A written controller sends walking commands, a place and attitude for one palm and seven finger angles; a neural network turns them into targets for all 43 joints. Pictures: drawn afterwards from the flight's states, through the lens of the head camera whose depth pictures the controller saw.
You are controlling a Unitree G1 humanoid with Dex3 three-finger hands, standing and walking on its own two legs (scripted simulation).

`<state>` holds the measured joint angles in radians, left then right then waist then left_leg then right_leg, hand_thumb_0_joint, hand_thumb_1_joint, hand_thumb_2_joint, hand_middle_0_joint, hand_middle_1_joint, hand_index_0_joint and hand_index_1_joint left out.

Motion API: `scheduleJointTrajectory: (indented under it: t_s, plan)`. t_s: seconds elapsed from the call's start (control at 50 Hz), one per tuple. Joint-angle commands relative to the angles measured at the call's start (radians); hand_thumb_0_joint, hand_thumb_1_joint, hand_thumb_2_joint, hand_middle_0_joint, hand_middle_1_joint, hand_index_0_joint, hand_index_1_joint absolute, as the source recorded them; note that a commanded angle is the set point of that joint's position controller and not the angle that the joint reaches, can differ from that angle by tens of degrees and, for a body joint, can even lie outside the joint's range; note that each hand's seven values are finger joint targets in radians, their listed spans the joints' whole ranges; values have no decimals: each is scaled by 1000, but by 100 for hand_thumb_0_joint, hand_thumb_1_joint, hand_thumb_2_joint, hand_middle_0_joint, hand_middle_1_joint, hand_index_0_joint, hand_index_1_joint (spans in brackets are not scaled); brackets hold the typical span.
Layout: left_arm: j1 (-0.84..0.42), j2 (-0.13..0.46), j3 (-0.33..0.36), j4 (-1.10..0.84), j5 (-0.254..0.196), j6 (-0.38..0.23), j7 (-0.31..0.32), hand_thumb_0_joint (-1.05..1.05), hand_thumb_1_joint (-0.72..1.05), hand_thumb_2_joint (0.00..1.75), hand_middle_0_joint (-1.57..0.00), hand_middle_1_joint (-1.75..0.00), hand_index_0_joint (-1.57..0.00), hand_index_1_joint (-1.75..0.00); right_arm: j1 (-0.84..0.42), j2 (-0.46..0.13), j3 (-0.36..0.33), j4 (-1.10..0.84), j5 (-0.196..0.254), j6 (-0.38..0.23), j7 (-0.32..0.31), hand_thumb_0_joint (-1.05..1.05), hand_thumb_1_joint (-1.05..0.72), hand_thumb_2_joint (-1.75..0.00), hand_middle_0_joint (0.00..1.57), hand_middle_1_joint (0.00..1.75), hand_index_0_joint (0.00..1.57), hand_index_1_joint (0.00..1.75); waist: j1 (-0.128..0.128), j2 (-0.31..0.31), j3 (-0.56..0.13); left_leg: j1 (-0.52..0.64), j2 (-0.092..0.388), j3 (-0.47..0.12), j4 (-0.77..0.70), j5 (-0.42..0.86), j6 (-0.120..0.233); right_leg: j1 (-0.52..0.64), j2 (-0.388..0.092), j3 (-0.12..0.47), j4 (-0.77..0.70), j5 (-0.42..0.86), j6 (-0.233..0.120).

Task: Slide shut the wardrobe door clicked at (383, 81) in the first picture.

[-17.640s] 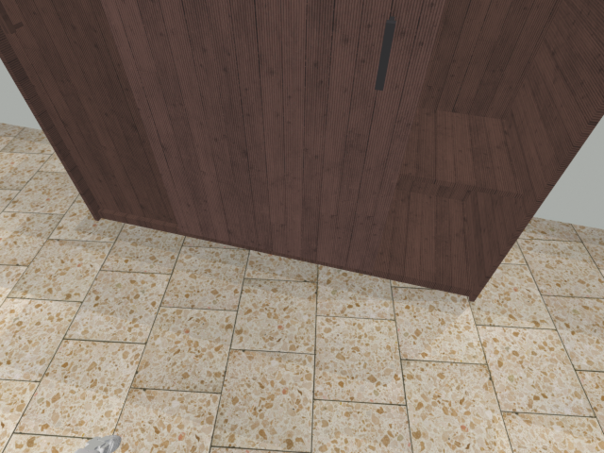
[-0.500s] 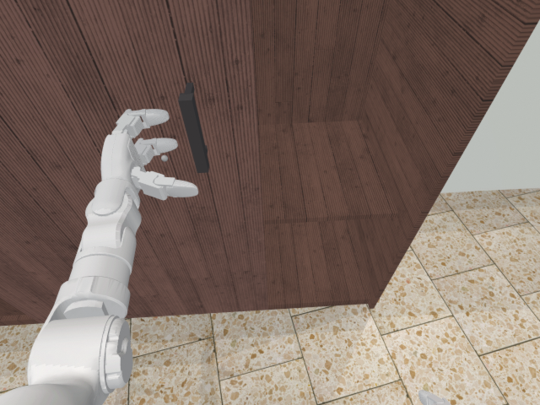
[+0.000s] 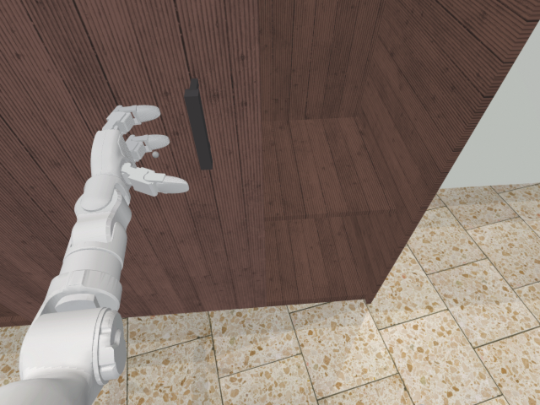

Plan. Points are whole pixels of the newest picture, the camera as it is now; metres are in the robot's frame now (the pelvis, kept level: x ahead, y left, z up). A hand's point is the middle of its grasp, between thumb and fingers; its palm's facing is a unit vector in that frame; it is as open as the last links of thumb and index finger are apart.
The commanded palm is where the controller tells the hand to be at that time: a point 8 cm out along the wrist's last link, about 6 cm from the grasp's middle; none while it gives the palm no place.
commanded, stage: move the hooked fingers beside the handle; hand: left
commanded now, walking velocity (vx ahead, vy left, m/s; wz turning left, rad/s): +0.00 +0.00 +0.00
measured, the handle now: (200, 126) +0.52 +0.11 +0.14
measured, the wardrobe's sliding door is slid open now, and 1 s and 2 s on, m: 0.39 0.39 0.39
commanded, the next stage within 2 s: feel for the door with the fingertips in 1.04 s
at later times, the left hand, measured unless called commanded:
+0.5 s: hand (152, 158) +0.44 +0.17 +0.14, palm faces +0.10 -1.00 +0.00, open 14.0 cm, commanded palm +0.41 +0.21 +0.14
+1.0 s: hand (156, 159) +0.43 +0.17 +0.15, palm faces +0.08 -1.00 +0.01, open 14.0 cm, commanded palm +0.40 +0.22 +0.14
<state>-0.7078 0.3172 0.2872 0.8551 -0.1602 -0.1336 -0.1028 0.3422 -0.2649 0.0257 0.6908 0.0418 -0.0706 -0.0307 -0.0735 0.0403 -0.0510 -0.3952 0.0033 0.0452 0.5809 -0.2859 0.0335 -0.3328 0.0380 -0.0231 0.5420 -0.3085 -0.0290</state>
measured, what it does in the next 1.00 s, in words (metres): stands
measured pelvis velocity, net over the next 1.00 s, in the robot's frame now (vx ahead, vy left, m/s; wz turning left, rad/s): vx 0.00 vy -0.01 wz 0.01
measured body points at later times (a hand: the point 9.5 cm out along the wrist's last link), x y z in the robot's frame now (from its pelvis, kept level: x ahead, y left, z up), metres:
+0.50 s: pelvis +0.00 +0.00 +0.00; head +0.02 -0.01 +0.45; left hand +0.43 +0.23 +0.15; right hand +0.09 -0.25 -0.12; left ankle +0.00 +0.10 -0.73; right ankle -0.02 -0.10 -0.73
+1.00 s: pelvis +0.00 -0.01 +0.00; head +0.02 -0.03 +0.45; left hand +0.42 +0.22 +0.15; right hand +0.08 -0.27 -0.12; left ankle +0.00 +0.10 -0.73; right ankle -0.02 -0.10 -0.73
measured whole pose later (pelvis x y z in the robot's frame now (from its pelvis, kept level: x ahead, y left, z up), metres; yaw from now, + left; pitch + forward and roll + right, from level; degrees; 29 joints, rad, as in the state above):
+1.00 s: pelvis +0.00 -0.01 +0.00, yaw +1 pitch +5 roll -1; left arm -0.65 0.31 0.27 0.79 -0.18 -0.11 -0.13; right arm 0.34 -0.28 0.02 0.69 0.05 -0.07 -0.04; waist -0.06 0.05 -0.05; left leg -0.36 0.01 0.03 0.56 -0.28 0.02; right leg -0.30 0.05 -0.04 0.53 -0.31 -0.05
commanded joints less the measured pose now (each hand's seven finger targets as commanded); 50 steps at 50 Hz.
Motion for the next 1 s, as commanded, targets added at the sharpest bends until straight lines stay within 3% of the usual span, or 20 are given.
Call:
scheduleJointTrajectory:
  t_s: [0.0, 0.04, 0.1, 0.14, 0.18, 0.24, 0.28, 0.34, 0.42, 0.52, 0.62, 0.64, 0.7, 0.76, 0.84, 0.86, 0.9, 0.94, 0.96, 0.98]
  plan:
    - [-424, 198, 16, -257, -7, -72, 5, 0, -50, 30, -30, -120, -30, -120, 5, -134, -51, -121, 3, -38, -3, 0, -90, -90, 20, 30, 20, 30, 4, 9, -321, 260, 7, -62, -39, 327, 6, 26, 1, 6, -55, 348, 5]
    - [-416, 198, 19, -252, -9, -69, 7, 0, -50, 30, -30, -120, -30, -120, 10, -139, -56, -116, 3, -37, -4, 0, -90, -90, 20, 30, 20, 30, 3, -24, -309, 257, 13, -66, -39, 332, 6, 18, 4, 2, -56, 339, 5]
    - [-448, 161, -11, -265, -11, -62, 9, 0, -50, 30, -30, -120, -30, -120, 7, -138, -57, -113, 4, -42, -2, 0, -90, -90, 20, 30, 20, 30, -7, 13, -289, 275, 16, -74, -45, 308, 3, -23, 5, -1, -60, 299, 5]
    - [-445, 204, 17, -280, -1, -65, 21, 0, -50, 30, -30, -120, -30, -120, 13, -143, -57, -108, 0, -39, -4, 0, -90, -90, 20, 30, 20, 30, 3, 15, -309, 283, 17, -80, -46, 333, -1, -10, 4, -3, -56, 301, 1]
    - [-450, 156, -17, -311, -1, -65, 27, 0, -50, 30, -30, -120, -30, -120, 6, -133, -55, -115, 0, -45, 0, 0, -90, -90, 20, 30, 20, 30, -1, 28, -326, 307, 18, -85, -45, 342, -5, -15, 4, -5, -54, 304, 3]
    - [-418, 215, 35, -293, 1, -63, 39, 0, -50, 30, -30, -120, -30, -120, 12, -141, -58, -106, -4, -40, -1, 0, -90, -90, 20, 30, 20, 30, 9, -28, -325, 276, 18, -76, -44, 345, 0, 19, 4, -2, -56, 324, 5]
    - [-424, 183, 13, -332, 0, -66, 38, 0, -50, 30, -30, -120, -30, -120, 0, -133, -57, -117, -3, -43, 0, 0, -90, -90, 20, 30, 20, 30, 10, 3, -345, 295, 15, -73, -45, 365, -1, 29, 2, 0, -52, 348, 5]
    - [-410, 205, 23, -302, 5, -55, 36, 0, -50, 30, -30, -120, -30, -120, -1, -138, -54, -110, -2, -37, -3, 0, -90, -90, 20, 30, 20, 30, 5, -19, -304, 265, 16, -68, -47, 342, 2, 34, 0, 0, -60, 340, 5]
    - [-411, 164, -15, -279, 0, -38, 20, 0, -50, 30, -30, -120, -30, -120, -14, -133, -50, -118, 7, -36, -6, 0, -90, -90, 20, 30, 20, 30, -3, 2, -260, 251, 10, -63, -52, 295, 5, 12, -1, 3, -70, 314, 4]
    - [-456, 131, -46, -340, -12, -51, 19, 0, -50, 30, -30, -120, -30, -120, -20, -130, -53, -119, 7, -43, -7, 0, -90, -90, 20, 30, 20, 30, -10, 20, -311, 302, 11, -74, -44, 319, 2, 8, 0, 1, -68, 322, 3]
    - [-456, 204, 21, -285, -13, -50, 35, 0, -50, 30, -30, -120, -30, -120, -18, -136, -49, -105, 4, -41, -13, 0, -90, -90, 20, 30, 20, 30, -4, -64, -286, 231, 2, -62, -54, 258, 10, 49, -5, 10, -77, 320, 12]
    - [-440, 237, 44, -261, -4, -50, 39, 0, -50, 30, -30, -120, -30, -120, -17, -141, -48, -101, 2, -36, -15, 0, -90, -90, 20, 30, 20, 30, 4, -63, -274, 211, 1, -56, -55, 248, 12, 60, -9, 15, -79, 313, 11]
    - [-425, 262, 62, -270, 6, -54, 35, 0, -50, 30, -30, -120, -30, -120, -25, -133, -44, -117, 2, -34, -15, 0, -90, -90, 20, 30, 20, 30, 15, -31, -290, 201, -6, -44, -54, 250, 16, 88, -14, 25, -74, 347, 12]
    - [-398, 230, 32, -289, 5, -63, 15, 0, -50, 30, -30, -120, -30, -120, -28, -129, -43, -130, 3, -33, -13, 0, -90, -90, 20, 30, 20, 30, 17, 23, -315, 228, -7, -43, -47, 289, 13, 99, -13, 24, -67, 384, 5]
    - [-394, 196, 10, -275, -28, -55, -20, 0, -50, 30, -30, -120, -30, -120, -22, -134, -48, -130, 11, -34, -16, 0, -90, -90, 20, 30, 20, 30, 0, -49, -292, 221, -6, -38, -46, 276, 17, 91, -9, 22, -81, 394, 13]
    - [-398, 207, 14, -284, -30, -54, -26, 0, -50, 30, -30, -120, -30, -120, -24, -137, -49, -127, 12, -35, -17, 0, -90, -90, 20, 30, 20, 30, 2, -20, -291, 227, -6, -41, -47, 276, 15, 85, -9, 23, -80, 391, 11]
    - [-414, 163, -22, -281, -36, -45, -33, 0, -50, 30, -30, -120, -30, -120, -24, -133, -49, -124, 16, -37, -17, 0, -90, -90, 20, 30, 20, 30, -9, -15, -274, 234, -8, -40, -45, 270, 16, 61, -8, 21, -86, 380, 13]
    - [-390, 188, 1, -281, -32, -42, -26, 0, -50, 30, -30, -120, -30, -120, -19, -138, -51, -121, 11, -37, -16, 0, -90, -90, 20, 30, 20, 30, 0, -27, -279, 227, -8, -40, -41, 282, 18, 68, -9, 24, -83, 391, 14]
    - [-397, 231, 39, -298, -34, -44, -19, 0, -50, 30, -30, -120, -30, -120, -14, -140, -52, -119, 10, -35, -15, 0, -90, -90, 20, 30, 20, 30, 6, -31, -295, 224, -9, -43, -43, 288, 19, 83, -11, 25, -81, 403, 15]
    - [-389, 227, 32, -307, -30, -45, -17, 0, -50, 30, -30, -120, -30, -120, -20, -136, -50, -122, 10, -34, -15, 0, -90, -90, 20, 30, 20, 30, 8, -20, -297, 221, -10, -41, -47, 286, 18, 91, -12, 26, -80, 402, 15]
